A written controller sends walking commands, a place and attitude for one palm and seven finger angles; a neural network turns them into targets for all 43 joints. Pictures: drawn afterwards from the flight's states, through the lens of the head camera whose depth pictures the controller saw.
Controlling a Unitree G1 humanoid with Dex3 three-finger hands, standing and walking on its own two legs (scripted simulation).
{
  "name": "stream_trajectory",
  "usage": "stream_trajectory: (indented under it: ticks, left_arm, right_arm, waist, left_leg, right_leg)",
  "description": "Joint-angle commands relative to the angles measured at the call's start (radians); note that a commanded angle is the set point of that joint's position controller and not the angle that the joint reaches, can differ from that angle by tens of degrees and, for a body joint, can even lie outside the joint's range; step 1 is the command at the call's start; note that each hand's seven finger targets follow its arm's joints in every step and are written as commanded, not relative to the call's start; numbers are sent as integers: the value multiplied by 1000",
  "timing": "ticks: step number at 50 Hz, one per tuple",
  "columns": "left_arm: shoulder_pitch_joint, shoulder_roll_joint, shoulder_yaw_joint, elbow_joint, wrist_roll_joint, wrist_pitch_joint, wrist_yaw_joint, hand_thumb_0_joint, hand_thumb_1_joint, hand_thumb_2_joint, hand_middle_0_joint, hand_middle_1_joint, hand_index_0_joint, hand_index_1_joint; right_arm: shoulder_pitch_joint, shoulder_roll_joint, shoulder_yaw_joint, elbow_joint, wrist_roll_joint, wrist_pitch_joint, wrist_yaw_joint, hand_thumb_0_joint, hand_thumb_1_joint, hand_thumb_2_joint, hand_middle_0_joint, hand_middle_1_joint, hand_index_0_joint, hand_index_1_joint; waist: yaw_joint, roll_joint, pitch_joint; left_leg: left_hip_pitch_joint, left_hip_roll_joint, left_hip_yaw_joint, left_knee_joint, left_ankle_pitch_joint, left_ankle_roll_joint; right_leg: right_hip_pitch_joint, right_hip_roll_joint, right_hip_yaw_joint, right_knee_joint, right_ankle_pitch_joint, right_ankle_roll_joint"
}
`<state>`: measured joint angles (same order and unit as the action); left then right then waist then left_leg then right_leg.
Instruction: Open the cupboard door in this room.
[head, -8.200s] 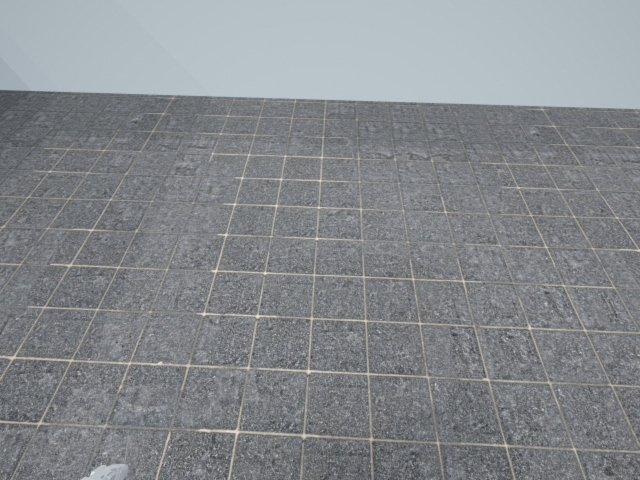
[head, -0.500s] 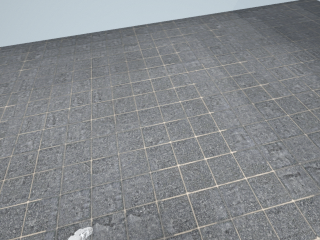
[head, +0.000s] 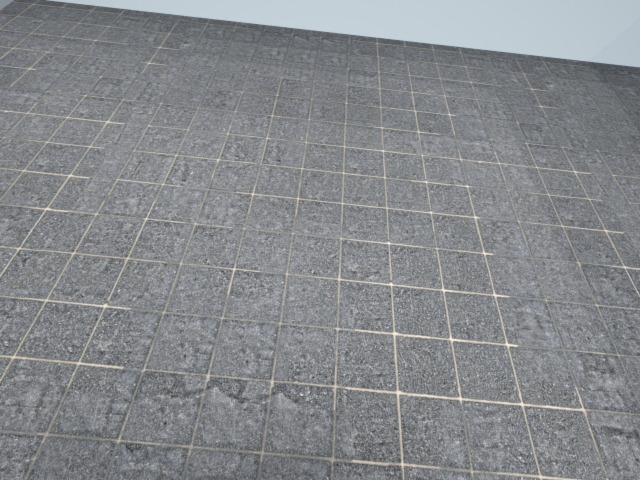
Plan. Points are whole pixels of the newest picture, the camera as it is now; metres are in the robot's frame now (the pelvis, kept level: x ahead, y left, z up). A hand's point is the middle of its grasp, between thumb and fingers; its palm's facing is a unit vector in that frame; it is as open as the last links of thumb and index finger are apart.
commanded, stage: turn or walk to find it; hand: left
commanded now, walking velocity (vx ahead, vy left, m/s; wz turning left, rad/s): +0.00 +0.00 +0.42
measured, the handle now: out of the picture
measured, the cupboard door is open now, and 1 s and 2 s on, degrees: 0 0 0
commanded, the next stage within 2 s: none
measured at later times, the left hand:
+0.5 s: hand out of the picture +0.06 +0.18 -0.13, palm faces +0.20 -0.94 -0.28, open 7.4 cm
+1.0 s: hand out of the picture -0.14 +0.20 -0.18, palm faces +0.47 -0.85 -0.25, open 7.4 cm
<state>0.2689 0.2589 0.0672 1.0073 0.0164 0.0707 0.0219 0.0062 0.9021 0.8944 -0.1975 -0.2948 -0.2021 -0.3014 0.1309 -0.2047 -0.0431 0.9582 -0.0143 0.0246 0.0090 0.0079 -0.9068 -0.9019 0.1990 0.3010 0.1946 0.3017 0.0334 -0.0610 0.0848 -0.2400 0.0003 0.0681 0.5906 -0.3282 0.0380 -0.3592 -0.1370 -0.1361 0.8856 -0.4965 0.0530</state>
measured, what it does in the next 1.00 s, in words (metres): steps on the spot, turning left: right foot, then left foot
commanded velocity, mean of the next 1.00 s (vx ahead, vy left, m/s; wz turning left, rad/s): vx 0.00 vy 0.00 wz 0.42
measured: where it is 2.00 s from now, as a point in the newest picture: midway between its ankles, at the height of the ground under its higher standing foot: outside the picture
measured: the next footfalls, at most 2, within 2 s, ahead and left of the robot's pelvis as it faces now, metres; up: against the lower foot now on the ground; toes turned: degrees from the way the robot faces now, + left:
right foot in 0.44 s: +0.04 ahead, -0.13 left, +0.00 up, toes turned +7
left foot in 0.92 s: -0.08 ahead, +0.10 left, +0.00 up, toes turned +28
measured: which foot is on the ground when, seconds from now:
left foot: down 0.00-0.44, up 0.46-0.90, down 0.92-1.00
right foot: up 0.00-0.42, down 0.44-0.92, up 0.94-1.00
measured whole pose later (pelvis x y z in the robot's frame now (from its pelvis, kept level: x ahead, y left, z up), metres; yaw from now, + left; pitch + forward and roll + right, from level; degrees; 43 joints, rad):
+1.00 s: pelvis -0.06 +0.00 +0.00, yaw +25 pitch -1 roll +0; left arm 0.26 0.27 0.07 1.01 0.02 0.08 0.02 0.01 0.90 0.89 -0.20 -0.29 -0.20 -0.30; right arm 0.15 -0.20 -0.04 0.96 -0.02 0.02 0.01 0.01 -0.91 -0.90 0.20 0.30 0.19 0.30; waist 0.03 -0.06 0.08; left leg -0.24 0.00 0.06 0.59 -0.33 0.03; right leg -0.40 -0.13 -0.11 0.94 -0.49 0.06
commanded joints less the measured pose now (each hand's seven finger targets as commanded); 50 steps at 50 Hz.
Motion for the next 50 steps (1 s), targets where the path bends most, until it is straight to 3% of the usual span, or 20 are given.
stream_trajectory:
  ticks: [1, 5, 15, 19, 20, 21, 22, 23, 25, 27, 33, 39, 41, 43, 44, 45, 46, 47, 49, 50]
  left_arm:
    - [-69, 70, 14, -97, 2, -34, -10, 0, 900, 900, -200, -300, -200, -300]
    - [-50, 72, 10, -88, 1, -36, -9, 0, 900, 900, -200, -300, -200, -300]
    - [-146, 40, 1, -158, -6, -43, 0, 0, 900, 900, -200, -300, -200, -300]
    - [-50, 46, 4, -140, -12, -56, 5, 0, 900, 900, -200, -300, -200, -300]
    - [-12, 69, 8, -136, -9, -65, 8, 0, 900, 900, -200, -300, -200, -300]
    - [7, 133, 21, -134, 2, -75, 16, 0, 900, 900, -200, -300, -200, -300]
    - [12, 197, 32, -143, 12, -77, 17, 0, 900, 900, -200, -300, -200, -300]
    - [-5, 184, 32, -158, -2, -77, 18, 0, 900, 900, -200, -300, -200, -300]
    - [-124, 128, 21, -184, -3, -68, 18, 0, 900, 900, -200, -300, -200, -300]
    - [-151, 83, 5, -190, -1, -78, 14, 0, 900, 900, -200, -300, -200, -300]
    - [-41, 106, 14, -139, 7, -81, 14, 0, 900, 900, -200, -300, -200, -300]
    - [19, 152, 28, -100, 15, -73, 9, 0, 900, 900, -200, -300, -200, -300]
    - [8, 163, 34, -92, 17, -69, 10, 0, 900, 900, -200, -300, -200, -300]
    - [-7, 163, 33, -87, 8, -62, 7, 0, 900, 900, -200, -300, -200, -300]
    - [-14, 144, 30, -91, -1, -55, 5, 0, 900, 900, -200, -300, -200, -300]
    - [0, 87, 21, -113, -8, -47, 0, 0, 900, 900, -200, -300, -200, -300]
    - [-35, 40, 3, -150, -1, -42, -3, 0, 900, 900, -200, -300, -200, -300]
    - [-104, 62, 2, -146, 4, -27, 7, 0, 900, 900, -200, -300, -200, -300]
    - [-118, 71, 14, -120, 0, -25, -4, 0, 900, 900, -200, -300, -200, -300]
    - [-86, 71, 15, -104, 2, -30, -12, 0, 900, 900, -200, -300, -200, -300]
  right_arm:
    - [35, -198, -40, -50, -5, -14, -30, 0, -900, -900, 200, 300, 200, 300]
    - [62, -190, -41, -51, 2, -23, -28, 0, -900, -900, 200, 300, 200, 300]
    - [116, -194, -59, -55, -12, -9, -24, 0, -900, -900, 200, 300, 200, 300]
    - [80, -189, -63, -66, -8, -3, -20, 0, -900, -900, 200, 300, 200, 300]
    - [78, -172, -63, -69, -1, -4, -17, 0, -900, -900, 200, 300, 200, 300]
    - [100, -115, -55, -77, 8, -6, -11, 0, -900, -900, 200, 300, 200, 300]
    - [94, -78, -48, -105, 5, -6, -8, 0, -900, -900, 200, 300, 200, 300]
    - [90, -129, -63, -90, -10, 15, -12, 0, -900, -900, 200, 300, 200, 300]
    - [115, -125, -70, -55, -10, 34, -1, 0, -900, -900, 200, 300, 200, 300]
    - [155, -108, -63, -26, -12, 37, 8, 0, -900, -900, 200, 300, 200, 300]
    - [93, -97, -53, -30, -8, 38, 7, 0, -900, -900, 200, 300, 200, 300]
    - [21, -83, -34, -45, 4, 23, 4, 0, -900, -900, 200, 300, 200, 300]
    - [38, -78, -30, -46, 9, 13, 1, 0, -900, -900, 200, 300, 200, 300]
    - [89, -89, -28, -33, 8, 4, -2, 0, -900, -900, 200, 300, 200, 300]
    - [127, -122, -35, -25, 6, -5, 0, 0, -900, -900, 200, 300, 200, 300]
    - [144, -210, -53, -33, -1, -14, 0, 0, -900, -900, 200, 300, 200, 300]
    - [172, -285, -69, -35, -4, -8, -6, 0, -900, -900, 200, 300, 200, 300]
    - [186, -266, -67, -15, -7, -9, -18, 0, -900, -900, 200, 300, 200, 300]
    - [74, -214, -50, -37, -9, -8, -29, 0, -900, -900, 200, 300, 200, 300]
    - [43, -197, -39, -50, -7, -13, -29, 0, -900, -900, 200, 300, 200, 300]
  waist:
    - [-40, 218, -57]
    - [-42, 191, -98]
    - [-73, 202, -99]
    - [-21, 193, -133]
    - [-2, 149, -147]
    - [1, -30, -164]
    - [11, -220, -132]
    - [12, -194, -110]
    - [-51, -74, -18]
    - [-70, -78, -12]
    - [-20, -92, -38]
    - [15, -135, -82]
    - [3, -145, -107]
    - [-33, -114, -130]
    - [-59, -25, -151]
    - [-66, 232, -164]
    - [-84, 379, -135]
    - [-112, 346, -127]
    - [-65, 275, -33]
    - [-42, 233, -39]
  left_leg:
    - [98, 258, -266, -276, 478, 106]
    - [155, 229, -240, -268, 567, 108]
    - [114, 227, -395, -236, 531, 140]
    - [-10, 168, -402, -171, 460, 96]
    - [-74, 131, -383, -117, 378, 57]
    - [-239, 44, -287, 17, 148, -5]
    - [-353, -82, -131, 234, -214, -63]
    - [-316, -38, -184, 412, -242, -60]
    - [-312, -3, -175, 591, -129, -62]
    - [-304, 11, -134, 639, -27, -83]
    - [-288, 37, -86, 513, -62, -113]
    - [-188, 33, -19, 248, -147, -100]
    - [-132, 29, 0, 127, -141, -90]
    - [7, 16, 25, -58, 13, -79]
    - [132, 47, -9, -191, 136, -65]
    - [244, 247, -277, -274, 295, 5]
    - [223, 411, -429, -286, 533, 113]
    - [138, 392, -414, -297, 473, 130]
    - [53, 299, -333, -298, 398, 119]
    - [55, 267, -290, -292, 408, 104]
  right_leg:
    - [-185, 13, 106, 243, 69, 22]
    - [-174, 25, 109, 211, 117, 41]
    - [-70, 81, 115, -63, 43, 28]
    - [152, 111, 94, -355, 213, 10]
    - [261, 82, 115, -496, 305, 4]
    - [402, -92, 278, -582, 295, -47]
    - [375, -317, 475, -617, 387, -163]
    - [218, -341, 478, -650, 312, -208]
    - [84, -245, 354, -665, 181, -181]
    - [96, -161, 205, -630, 291, -148]
    - [191, -190, 160, -599, 392, -175]
    - [252, -223, 132, -532, 554, -200]
    - [264, -232, 115, -480, 622, -194]
    - [200, -206, 59, -401, 590, -137]
    - [113, -174, 12, -299, 498, -84]
    - [-84, -56, -46, -102, 207, -14]
    - [-213, 11, -13, 60, -141, 20]
    - [-187, 9, 79, 154, -118, 14]
    - [-206, 8, 115, 230, 19, 14]
    - [-191, 12, 109, 240, 69, 19]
